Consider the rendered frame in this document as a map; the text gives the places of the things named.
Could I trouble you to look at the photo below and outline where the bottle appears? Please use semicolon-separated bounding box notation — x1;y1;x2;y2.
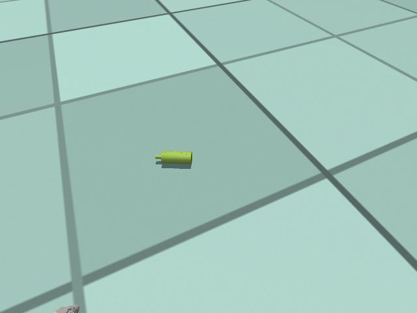
155;151;192;164

